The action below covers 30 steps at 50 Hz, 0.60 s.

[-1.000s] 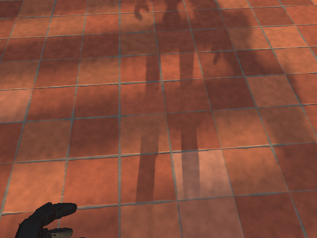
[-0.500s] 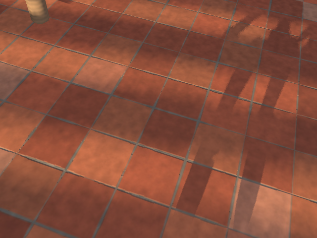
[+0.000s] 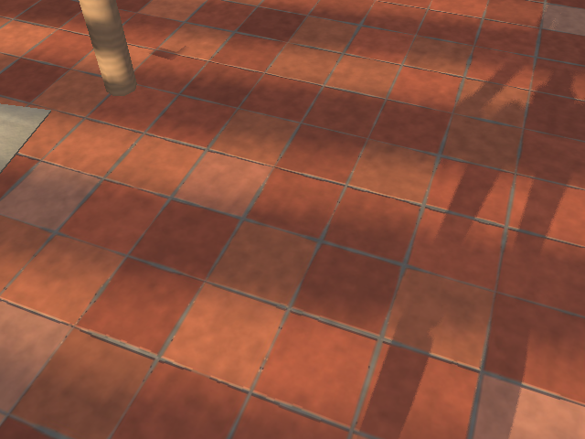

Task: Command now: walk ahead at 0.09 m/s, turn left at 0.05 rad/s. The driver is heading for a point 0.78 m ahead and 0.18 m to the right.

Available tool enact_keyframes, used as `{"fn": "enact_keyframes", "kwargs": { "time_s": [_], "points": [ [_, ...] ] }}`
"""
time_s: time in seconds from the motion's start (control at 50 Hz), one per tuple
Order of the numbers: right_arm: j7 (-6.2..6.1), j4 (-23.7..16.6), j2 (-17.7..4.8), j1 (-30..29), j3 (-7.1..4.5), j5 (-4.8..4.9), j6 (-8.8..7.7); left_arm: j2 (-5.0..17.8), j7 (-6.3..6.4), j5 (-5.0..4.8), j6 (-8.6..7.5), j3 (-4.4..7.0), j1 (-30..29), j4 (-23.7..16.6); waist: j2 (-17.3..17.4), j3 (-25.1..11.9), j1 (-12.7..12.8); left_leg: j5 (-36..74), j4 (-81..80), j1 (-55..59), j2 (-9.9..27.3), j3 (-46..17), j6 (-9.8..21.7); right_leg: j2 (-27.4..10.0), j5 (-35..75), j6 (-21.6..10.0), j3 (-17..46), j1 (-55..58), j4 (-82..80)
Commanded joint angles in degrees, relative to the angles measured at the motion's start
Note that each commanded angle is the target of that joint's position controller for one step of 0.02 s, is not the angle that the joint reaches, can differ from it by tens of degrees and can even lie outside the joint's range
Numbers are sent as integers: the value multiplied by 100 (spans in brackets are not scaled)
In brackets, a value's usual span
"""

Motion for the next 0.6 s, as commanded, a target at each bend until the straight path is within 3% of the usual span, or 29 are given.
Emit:
{"fn": "enact_keyframes", "kwargs": {
  "time_s": [0.02, 0.04, 0.08, 0.14, 0.3, 0.34, 0.36, 0.4, 0.44, 0.46, 0.5, 0.56, 0.6],
  "points": [
    [17, -385, -591, -267, -153, 59, -50, 582, 57, 60, -135, 69, -244, -383, 254, -287, 107, 1349, -605, 416, 604, -817, 419, -49, 1048, -52, 45, -161, -317],
    [33, -382, -442, -307, -101, 67, -52, 651, 60, 52, -121, 79, -264, -341, 216, -191, 86, 1615, -620, 388, 643, -854, 463, -77, 1222, -5, 89, -95, -300],
    [42, -265, -583, -152, -140, 61, -78, 741, 85, -4, -84, 97, -248, -263, 126, -302, 42, 2499, -454, 590, 589, -736, 378, -136, 1824, -38, 130, 18, -217],
    [25, -75, -605, 37, -146, 77, -81, 702, 77, -40, -13, 74, -195, -125, 165, -547, 18, 3536, -341, 935, 594, -652, 294, -196, 2156, -62, 177, 179, -269],
    [-28, 291, -623, -136, -164, 82, -10, 698, 113, -26, 136, 90, -421, 261, -7, -273, 27, 2934, -644, 818, 564, -625, 235, -191, 1840, -13, 159, 405, -651],
    [-59, 455, -731, 8, -221, 133, 19, 655, 127, -50, 153, 105, -378, 390, 139, -296, -11, 1112, -832, 866, 530, -710, 390, 65, 518, -41, -146, 202, -394],
    [-73, 510, -869, 134, -278, 168, 35, 620, 126, -60, 143, 106, -495, 371, 319, -117, -110, -383, -1120, 839, 741, -1102, 596, 191, -177, -67, -296, -251, -41],
    [-87, 612, -1084, 457, -346, 184, -21, 543, 112, -138, 30, 81, -998, 156, 725, 537, -346, -2740, -2087, 602, 1587, -2517, 1155, 199, -770, -223, -262, -1284, 738],
    [-101, 677, -1105, 600, -366, 109, -221, 685, 57, -248, -151, 133, -1281, 8, 854, 875, -430, -2659, -2505, 753, 2175, -3328, 1477, -156, -1317, -444, 257, -2237, 1890],
    [-99, 668, -1044, 553, -358, 119, -309, 780, 15, -271, -237, 172, -1236, 21, 663, 798, -363, -2304, -2500, 1062, 2260, -3310, 1473, -328, -1316, -534, 399, -2602, 2167],
    [-95, 594, -950, 314, -340, 205, -368, 778, -85, -245, -368, 192, -1101, 126, 359, 566, -240, -1528, -2460, 1341, 2008, -2590, 1199, -529, -875, -593, 336, -2592, 1782],
    [-57, 579, -1099, 162, -386, 244, -309, 536, -211, -160, -433, 122, -976, 292, 435, 265, -153, -595, -2339, 657, 1395, -1365, 917, -278, -35, -399, -172, -1215, 728],
    [-18, 636, -1122, 150, -395, 296, -262, 543, -235, -142, -406, 137, -546, 510, 438, 174, 82, -563, -2031, -89, 1196, -931, 830, 29, 900, -253, -529, -37, 109]
  ]
}}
